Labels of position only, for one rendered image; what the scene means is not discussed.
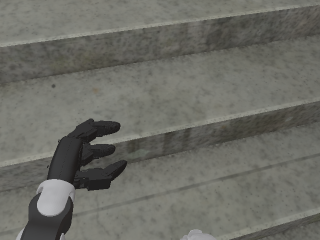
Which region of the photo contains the robot left hand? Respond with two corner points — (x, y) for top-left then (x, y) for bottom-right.
(47, 118), (127, 191)

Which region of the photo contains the left robot forearm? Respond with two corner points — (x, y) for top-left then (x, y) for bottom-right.
(16, 179), (76, 240)

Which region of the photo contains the robot right shin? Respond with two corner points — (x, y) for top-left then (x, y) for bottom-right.
(188, 229), (202, 237)

